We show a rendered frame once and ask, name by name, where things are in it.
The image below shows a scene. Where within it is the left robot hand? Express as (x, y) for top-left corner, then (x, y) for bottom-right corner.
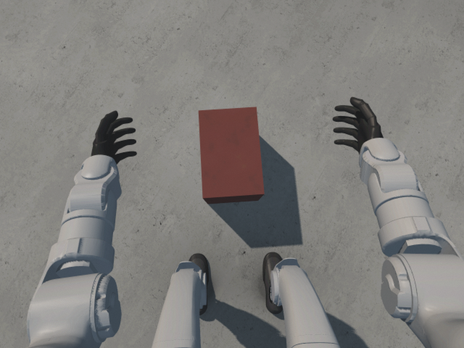
(91, 111), (137, 164)

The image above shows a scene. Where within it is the left robot forearm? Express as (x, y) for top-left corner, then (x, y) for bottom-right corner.
(27, 154), (122, 342)

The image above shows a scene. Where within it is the carton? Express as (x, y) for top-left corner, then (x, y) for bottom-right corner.
(199, 107), (265, 204)

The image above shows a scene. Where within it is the robot shin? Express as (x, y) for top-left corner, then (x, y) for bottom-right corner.
(170, 261), (201, 282)
(270, 258), (306, 305)

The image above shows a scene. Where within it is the left robot shin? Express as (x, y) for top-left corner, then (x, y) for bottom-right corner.
(170, 261), (201, 282)

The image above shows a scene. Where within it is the right robot upper arm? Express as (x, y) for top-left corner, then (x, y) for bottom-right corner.
(381, 254), (464, 348)

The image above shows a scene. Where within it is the left robot upper arm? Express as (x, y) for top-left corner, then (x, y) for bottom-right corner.
(28, 273), (122, 348)

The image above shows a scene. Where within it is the right robot shin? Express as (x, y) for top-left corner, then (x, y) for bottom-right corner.
(270, 258), (306, 305)

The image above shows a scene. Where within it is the right robot hand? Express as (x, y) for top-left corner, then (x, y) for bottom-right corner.
(333, 97), (383, 154)

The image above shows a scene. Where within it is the right robot forearm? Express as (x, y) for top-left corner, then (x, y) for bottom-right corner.
(359, 138), (464, 262)

